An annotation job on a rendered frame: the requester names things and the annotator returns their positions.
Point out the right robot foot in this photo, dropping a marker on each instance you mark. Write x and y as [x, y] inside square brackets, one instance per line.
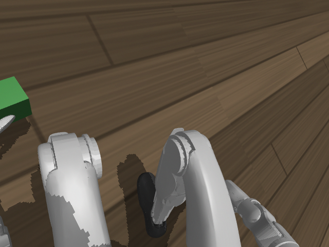
[146, 192]

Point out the right robot hand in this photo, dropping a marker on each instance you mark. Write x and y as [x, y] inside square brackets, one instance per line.
[236, 194]

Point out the carton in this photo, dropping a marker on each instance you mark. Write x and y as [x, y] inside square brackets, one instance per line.
[13, 100]

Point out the left robot arm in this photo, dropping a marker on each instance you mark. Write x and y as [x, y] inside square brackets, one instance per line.
[5, 240]

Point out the left robot hand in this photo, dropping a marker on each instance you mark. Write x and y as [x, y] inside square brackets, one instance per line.
[5, 122]

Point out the right robot arm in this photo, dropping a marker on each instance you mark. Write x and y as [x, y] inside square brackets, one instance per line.
[267, 232]

